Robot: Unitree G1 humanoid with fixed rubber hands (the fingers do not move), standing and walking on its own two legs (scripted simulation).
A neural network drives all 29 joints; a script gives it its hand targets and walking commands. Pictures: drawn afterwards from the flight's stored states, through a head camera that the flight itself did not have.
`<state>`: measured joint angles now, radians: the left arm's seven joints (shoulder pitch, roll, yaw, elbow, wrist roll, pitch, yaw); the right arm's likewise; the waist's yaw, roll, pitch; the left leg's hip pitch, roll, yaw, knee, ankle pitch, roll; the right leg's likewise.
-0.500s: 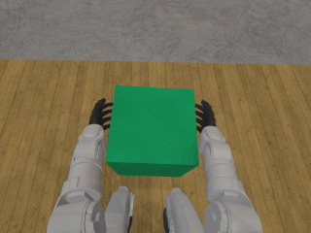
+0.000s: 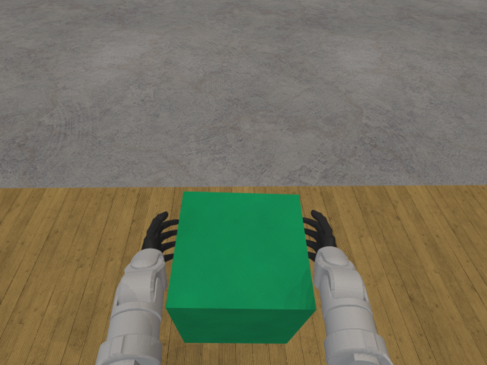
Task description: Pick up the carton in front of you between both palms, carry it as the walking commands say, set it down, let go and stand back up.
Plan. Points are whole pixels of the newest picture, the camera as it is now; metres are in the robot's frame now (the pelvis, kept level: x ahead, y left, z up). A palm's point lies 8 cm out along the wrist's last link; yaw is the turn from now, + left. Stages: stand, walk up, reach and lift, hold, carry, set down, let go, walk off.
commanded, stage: reach and lift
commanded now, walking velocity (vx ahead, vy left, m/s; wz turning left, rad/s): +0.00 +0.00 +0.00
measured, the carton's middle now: (238, 272) +0.30 +0.00 -0.06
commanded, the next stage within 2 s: hold in 1.08 s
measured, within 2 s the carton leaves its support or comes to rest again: neither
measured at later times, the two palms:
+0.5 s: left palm (149, 248) +0.29 +0.15 +0.04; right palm (330, 247) +0.29 -0.15 +0.04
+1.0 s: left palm (148, 243) +0.29 +0.15 +0.05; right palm (332, 241) +0.30 -0.15 +0.05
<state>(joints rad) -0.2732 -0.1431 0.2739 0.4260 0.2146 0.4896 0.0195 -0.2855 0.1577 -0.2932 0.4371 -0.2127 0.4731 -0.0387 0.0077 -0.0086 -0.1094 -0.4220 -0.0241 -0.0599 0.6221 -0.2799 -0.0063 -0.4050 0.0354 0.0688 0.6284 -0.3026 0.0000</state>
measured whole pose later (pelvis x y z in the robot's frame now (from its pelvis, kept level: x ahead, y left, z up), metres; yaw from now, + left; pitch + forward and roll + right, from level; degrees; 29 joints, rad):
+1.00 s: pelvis +0.01 +0.00 +0.02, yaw +0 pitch -6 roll +0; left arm -0.25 -0.15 0.22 0.27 0.27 0.69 -0.01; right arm -0.27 0.15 -0.25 0.29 -0.28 0.66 0.01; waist 0.01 -0.01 0.02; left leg -0.09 -0.02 -0.06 0.38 -0.19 0.00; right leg -0.07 0.02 0.08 0.38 -0.21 0.00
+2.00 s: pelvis +0.00 +0.00 +0.02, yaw +0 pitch -8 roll +0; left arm -0.25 -0.15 0.20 0.20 0.27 0.77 -0.01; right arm -0.27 0.15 -0.23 0.22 -0.28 0.75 0.02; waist 0.00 -0.01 0.03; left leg -0.04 -0.02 -0.06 0.36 -0.18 0.00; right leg -0.03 0.02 0.08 0.37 -0.20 0.00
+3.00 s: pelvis +0.14 +0.00 +0.01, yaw -2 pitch +5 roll +2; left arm -0.13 -0.13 0.12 -0.34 0.10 1.16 0.09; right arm -0.16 0.14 -0.10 -0.28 -0.11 1.12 -0.08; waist 0.01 -0.04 -0.15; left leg -0.35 0.00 0.22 0.44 -0.16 0.04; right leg -0.20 -0.06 -0.02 0.61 -0.44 0.00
